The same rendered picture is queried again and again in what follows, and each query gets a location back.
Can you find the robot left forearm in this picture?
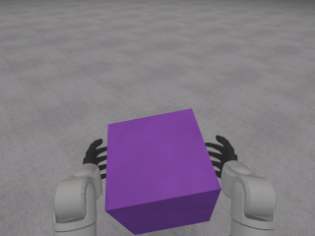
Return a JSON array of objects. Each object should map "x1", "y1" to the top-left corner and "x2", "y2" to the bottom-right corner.
[{"x1": 52, "y1": 163, "x2": 103, "y2": 236}]

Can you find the right robot hand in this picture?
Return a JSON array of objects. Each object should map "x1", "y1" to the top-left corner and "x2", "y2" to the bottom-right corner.
[{"x1": 205, "y1": 135, "x2": 238, "y2": 178}]

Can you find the robot right forearm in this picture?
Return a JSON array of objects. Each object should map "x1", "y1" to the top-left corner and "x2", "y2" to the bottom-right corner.
[{"x1": 220, "y1": 160, "x2": 277, "y2": 236}]

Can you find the carton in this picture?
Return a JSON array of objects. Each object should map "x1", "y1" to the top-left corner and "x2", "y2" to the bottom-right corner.
[{"x1": 104, "y1": 108, "x2": 221, "y2": 235}]

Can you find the left robot hand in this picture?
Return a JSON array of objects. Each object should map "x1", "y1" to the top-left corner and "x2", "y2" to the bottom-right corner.
[{"x1": 83, "y1": 139, "x2": 107, "y2": 180}]

